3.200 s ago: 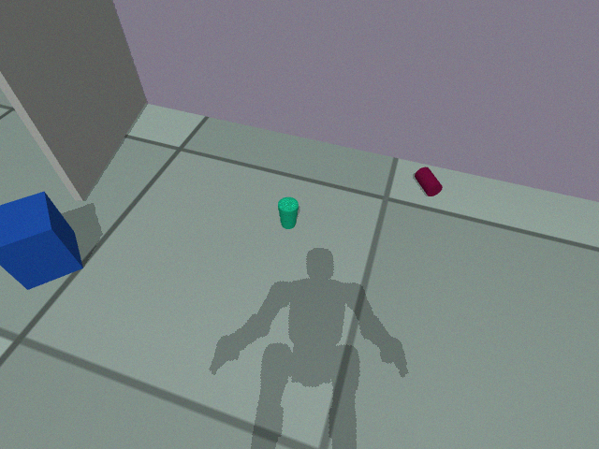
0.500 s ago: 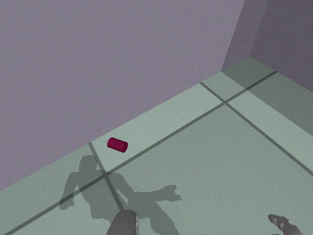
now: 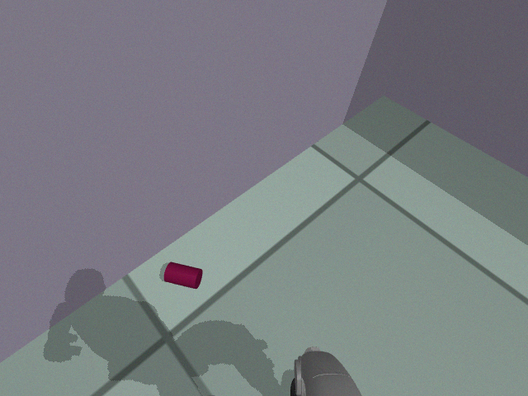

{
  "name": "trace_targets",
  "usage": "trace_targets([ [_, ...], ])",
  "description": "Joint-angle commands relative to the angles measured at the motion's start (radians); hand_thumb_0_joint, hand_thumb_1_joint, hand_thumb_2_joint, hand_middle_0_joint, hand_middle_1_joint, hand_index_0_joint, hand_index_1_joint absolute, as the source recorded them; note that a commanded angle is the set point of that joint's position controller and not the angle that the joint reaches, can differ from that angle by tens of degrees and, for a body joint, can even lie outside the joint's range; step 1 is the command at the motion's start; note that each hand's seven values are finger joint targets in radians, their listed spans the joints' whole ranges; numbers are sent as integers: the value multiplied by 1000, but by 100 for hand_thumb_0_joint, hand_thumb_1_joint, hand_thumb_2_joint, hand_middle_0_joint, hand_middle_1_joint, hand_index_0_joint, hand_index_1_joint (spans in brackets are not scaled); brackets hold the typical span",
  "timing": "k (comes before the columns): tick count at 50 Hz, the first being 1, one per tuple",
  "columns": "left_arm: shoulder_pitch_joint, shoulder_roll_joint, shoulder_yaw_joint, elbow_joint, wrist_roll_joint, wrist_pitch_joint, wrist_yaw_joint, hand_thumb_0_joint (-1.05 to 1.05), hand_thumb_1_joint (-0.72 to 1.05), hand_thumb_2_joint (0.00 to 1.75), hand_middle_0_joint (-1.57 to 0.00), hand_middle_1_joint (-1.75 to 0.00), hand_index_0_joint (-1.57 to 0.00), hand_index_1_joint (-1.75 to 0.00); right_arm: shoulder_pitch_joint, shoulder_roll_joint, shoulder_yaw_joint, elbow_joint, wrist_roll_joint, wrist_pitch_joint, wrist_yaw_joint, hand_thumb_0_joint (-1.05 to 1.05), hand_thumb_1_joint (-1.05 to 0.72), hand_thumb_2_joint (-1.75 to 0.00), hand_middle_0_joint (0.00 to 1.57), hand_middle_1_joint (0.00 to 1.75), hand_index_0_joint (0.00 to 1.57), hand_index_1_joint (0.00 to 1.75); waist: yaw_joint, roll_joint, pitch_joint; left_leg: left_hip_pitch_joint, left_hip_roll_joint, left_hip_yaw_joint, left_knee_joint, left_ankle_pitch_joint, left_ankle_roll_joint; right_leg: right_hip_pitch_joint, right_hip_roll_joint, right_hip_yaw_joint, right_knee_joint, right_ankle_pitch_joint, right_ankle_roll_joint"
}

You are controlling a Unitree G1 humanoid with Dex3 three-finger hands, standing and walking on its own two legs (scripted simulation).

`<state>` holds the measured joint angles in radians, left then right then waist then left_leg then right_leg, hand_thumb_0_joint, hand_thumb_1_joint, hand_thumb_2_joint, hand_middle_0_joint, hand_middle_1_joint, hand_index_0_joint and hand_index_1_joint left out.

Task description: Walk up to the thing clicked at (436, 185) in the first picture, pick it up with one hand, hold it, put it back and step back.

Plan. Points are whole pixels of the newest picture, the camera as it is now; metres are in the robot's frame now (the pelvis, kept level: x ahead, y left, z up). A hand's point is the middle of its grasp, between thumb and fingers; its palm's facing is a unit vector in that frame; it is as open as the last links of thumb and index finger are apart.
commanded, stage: walk up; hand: left
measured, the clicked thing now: (183, 275) +0.59 +0.29 -0.72
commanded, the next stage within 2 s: none
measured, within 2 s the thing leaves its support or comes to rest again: neither
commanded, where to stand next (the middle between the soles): +0.17 +0.04 m, yaw -4 degrees
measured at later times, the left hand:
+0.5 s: hand (48, 380) +0.17 +0.36 -0.15, palm faces -0.06 -0.90 -0.43, open 7.4 cm
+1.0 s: hand (72, 379) +0.17 +0.32 -0.15, palm faces -0.13 -0.91 -0.39, open 7.4 cm
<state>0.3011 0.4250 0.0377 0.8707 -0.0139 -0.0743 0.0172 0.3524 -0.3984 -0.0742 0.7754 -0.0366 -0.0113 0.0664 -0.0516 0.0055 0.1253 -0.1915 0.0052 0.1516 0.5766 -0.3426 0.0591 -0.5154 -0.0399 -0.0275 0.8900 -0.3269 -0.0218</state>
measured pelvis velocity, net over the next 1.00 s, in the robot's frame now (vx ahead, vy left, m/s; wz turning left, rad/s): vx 0.08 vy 0.06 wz -0.12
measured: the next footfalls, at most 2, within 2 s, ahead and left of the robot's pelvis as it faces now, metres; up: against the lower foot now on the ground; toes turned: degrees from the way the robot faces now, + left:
right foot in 0.10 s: +0.16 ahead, -0.08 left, +0.00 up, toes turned -5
left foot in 0.46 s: +0.17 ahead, +0.18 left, +0.00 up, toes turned -6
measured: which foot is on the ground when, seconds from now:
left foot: down 0.00-0.12, up 0.14-0.44, down 0.46-1.00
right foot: up 0.00-0.08, down 0.10-0.48, up 0.50-0.76, down 0.78-1.00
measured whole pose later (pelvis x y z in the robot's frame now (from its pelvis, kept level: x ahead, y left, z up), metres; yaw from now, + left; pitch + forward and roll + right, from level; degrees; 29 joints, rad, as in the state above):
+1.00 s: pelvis +0.08 +0.06 -0.01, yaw -7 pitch -2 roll +1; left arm 0.22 0.38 0.05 0.95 0.02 0.01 -0.02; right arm 0.22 -0.43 -0.04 0.95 0.00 -0.05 -0.03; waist 0.01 0.02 0.10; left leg -0.35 0.04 0.03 0.71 -0.33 0.03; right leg -0.29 -0.02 0.00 0.75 -0.42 -0.01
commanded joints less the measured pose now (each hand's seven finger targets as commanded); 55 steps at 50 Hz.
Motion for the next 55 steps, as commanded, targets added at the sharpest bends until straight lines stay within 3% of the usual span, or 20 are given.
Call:
trace_targets([
  [1, 36, 170, 64, -78, 10, -24, 21, 0, 90, 90, -20, -30, -20, -30, -7, -234, -75, -116, -6, -10, -13, 0, -90, -90, 20, 30, 20, 30, -4, 137, -73, 2, 262, -208, -151, 527, 152, 109, 19, -54, -155, 31, -10],
  [4, 192, 192, 85, -41, 16, -32, 40, 0, 90, 90, -20, -30, -20, -30, -66, -203, -57, -148, 10, 3, -11, 0, -90, -90, 20, 30, 20, 30, 106, 15, -161, -73, 175, -119, 97, 495, 70, 415, 50, -60, -398, 255, -21],
  [5, 259, 251, 107, -32, 24, -37, 50, 0, 90, 90, -20, -30, -20, -30, -41, -158, -43, -153, 22, -1, -13, 0, -90, -90, 20, 30, 20, 30, 154, -112, -211, -162, 116, -90, 305, 372, 18, 548, -23, 88, -469, 206, -52],
  [6, 254, 314, 123, -58, 28, -40, 59, 0, 90, 90, -20, -30, -20, -30, 36, -105, -24, -146, 26, 2, -13, 0, -90, -90, 20, 30, 20, 30, 126, -285, -265, -392, -1, -92, 478, -174, -36, 703, -310, 527, -495, 244, -150],
  [8, 122, 319, 112, -100, 12, -25, 64, 0, 90, 90, -20, -30, -20, -30, 43, -249, -63, -107, 6, 37, -35, 0, -90, -90, 20, 30, 20, 30, 97, -94, -183, -441, 52, -220, 651, -286, -53, 505, -445, 717, -558, -49, -325],
  [12, 28, 248, 83, -107, 16, -30, 49, 0, 90, 90, -20, -30, -20, -30, 47, -225, -58, -40, 19, 35, -28, 0, -90, -90, 20, 30, 20, 30, 49, -67, -33, -367, 78, -240, 557, -92, -47, 238, -221, 331, -578, -53, -195],
  [16, -73, 213, 69, -126, 44, -19, 17, 0, 90, 90, -20, -30, -20, -30, 71, -171, -33, 19, 32, 20, -29, 0, -90, -90, 20, 30, 20, 30, 28, -197, -45, -171, 72, -141, 289, -32, -66, 74, -118, 125, -522, 40, -166],
  [22, -103, 176, 53, -112, 33, 59, -9, 0, 90, 90, -20, -30, -20, -30, 62, -202, -43, 94, 21, -31, -75, 0, -90, -90, 20, 30, 20, 30, 16, -141, -109, 47, 4, -71, 1, 136, -69, -33, -65, 106, -233, -47, -113],
  [24, -54, 89, 30, -105, 17, 82, -9, 0, 90, 90, -20, -30, -20, -30, 18, -316, -54, 69, -5, -52, -88, 0, -90, -90, 20, 30, 20, 30, 41, 149, -90, -72, 339, -610, -279, -135, 32, -73, 69, 80, 17, -177, -21],
  [26, -61, 216, 69, -50, 24, 94, 2, 0, 90, 90, -20, -30, -20, -30, -134, -377, -66, 45, 10, -48, -90, 0, -90, -90, 20, 30, 20, 30, 57, 150, -15, -300, 437, -695, -320, -300, 194, 47, -7, 139, 170, -220, -13],
  [29, -24, 208, 83, -6, 22, 94, -17, 0, 90, 90, -20, -30, -20, -30, -115, -320, -49, 56, 9, -59, -99, 0, -90, -90, 20, 30, 20, 30, 67, 184, -54, -137, 281, -436, -206, -81, 107, -24, 16, 143, 143, -139, -13],
  [35, -73, 179, 82, 0, 39, 95, -34, 0, 90, 90, -20, -30, -20, -30, -54, -325, -60, 66, -1, -55, -104, 0, -90, -90, 20, 30, 20, 30, 24, 248, -136, -5, 288, -397, -129, 76, 139, 12, 6, 60, -7, -227, 5],
  [39, 40, 147, 85, 64, 46, 73, -28, 0, 90, 90, -20, -30, -20, -30, -145, -280, -35, 42, 14, -33, -97, 0, -90, -90, 20, 30, 20, 30, 101, 176, -165, -177, 232, -265, 44, 192, 87, 314, 45, -8, -358, -23, -14],
  [40, 57, 177, 94, 70, 54, 61, -20, 0, 90, 90, -20, -30, -20, -30, -134, -217, -14, 42, 25, -31, -98, 0, -90, -90, 20, 30, 20, 30, 116, 56, -182, -216, 180, -201, 188, 201, 33, 377, -4, 93, -448, -1, -29],
  [41, 16, 268, 113, 43, 65, 53, -15, 0, 90, 90, -20, -30, -20, -30, -135, -147, 8, 23, 35, -30, -102, 0, -90, -90, 20, 30, 20, 30, 111, -192, -133, -410, 54, -128, 343, 21, -38, 385, -185, 445, -523, 15, -101],
  [43, -102, 309, 107, -3, 54, 60, -22, 0, 90, 90, -20, -30, -20, -30, -172, -233, -20, 61, 34, -35, -121, 0, -90, -90, 20, 30, 20, 30, 89, -200, -79, -296, 43, -180, 389, -263, -34, 193, -302, 523, -489, 82, -247],
  [48, -142, 192, 66, -1, 30, 53, -16, 0, 90, 90, -20, -30, -20, -30, -70, -181, 3, 141, 46, -64, -107, 0, -90, -90, 20, 30, 20, 30, 33, -194, -148, -107, 20, -97, 50, 103, -19, 282, -114, 163, -261, 573, -127],
  [51, -162, 130, 43, -25, 5, 54, -15, 0, 90, 90, -20, -30, -20, -30, -26, -264, -19, 159, 23, -76, -110, 0, -90, -90, 20, 30, 20, 30, 9, -7, -230, 131, 197, -385, -87, 420, 71, 108, -31, 81, -61, 353, -35],
  [53, -106, 142, 47, 25, 7, 64, -5, 0, 90, 90, -20, -30, -20, -30, -135, -333, -28, 141, 33, -72, -97, 0, -90, -90, 20, 30, 20, 30, 60, 110, -175, -8, 380, -578, -130, 316, 232, 154, 10, 49, -57, -203, -15],
  [55, -66, 146, 47, 60, 20, 46, -7, 0, 90, 90, -20, -30, -20, -30, -238, -264, -3, 132, 29, -57, -90, 0, -90, -90, 20, 30, 20, 30, 108, 79, -149, -135, 252, -381, -72, 216, 117, 282, -21, 89, -301, -77, -33],
])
